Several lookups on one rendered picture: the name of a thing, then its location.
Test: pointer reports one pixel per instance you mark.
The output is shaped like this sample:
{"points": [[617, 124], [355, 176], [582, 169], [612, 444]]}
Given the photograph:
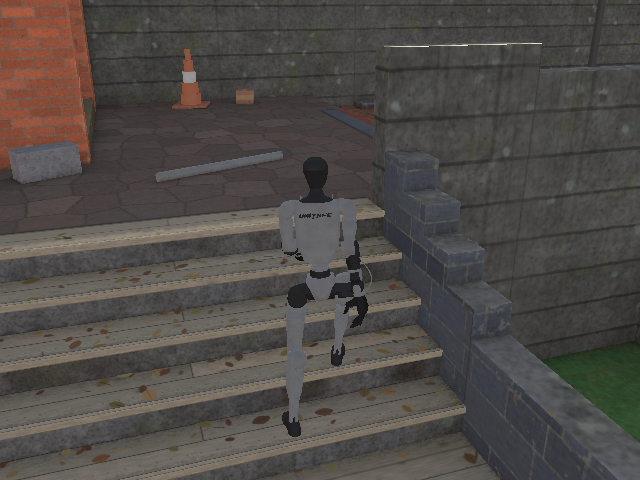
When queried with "robot left upper arm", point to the robot left upper arm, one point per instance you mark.
{"points": [[285, 213]]}

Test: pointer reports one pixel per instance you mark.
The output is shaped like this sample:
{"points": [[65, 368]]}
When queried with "left robot forearm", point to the left robot forearm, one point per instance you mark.
{"points": [[296, 253]]}

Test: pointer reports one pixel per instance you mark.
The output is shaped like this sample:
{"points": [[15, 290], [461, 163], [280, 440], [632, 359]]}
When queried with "right robot forearm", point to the right robot forearm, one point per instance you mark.
{"points": [[355, 272]]}

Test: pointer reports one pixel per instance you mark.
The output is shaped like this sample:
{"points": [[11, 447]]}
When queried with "right robot hand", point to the right robot hand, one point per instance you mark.
{"points": [[362, 308]]}

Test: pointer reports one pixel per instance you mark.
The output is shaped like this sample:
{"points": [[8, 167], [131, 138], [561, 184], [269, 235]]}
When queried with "left robot foot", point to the left robot foot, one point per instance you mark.
{"points": [[293, 428]]}

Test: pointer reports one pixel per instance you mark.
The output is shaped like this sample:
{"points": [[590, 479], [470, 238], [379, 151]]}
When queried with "robot right upper arm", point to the robot right upper arm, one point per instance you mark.
{"points": [[349, 226]]}

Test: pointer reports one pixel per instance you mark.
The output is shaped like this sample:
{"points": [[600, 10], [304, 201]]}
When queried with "right robot shin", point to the right robot shin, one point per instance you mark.
{"points": [[340, 324]]}

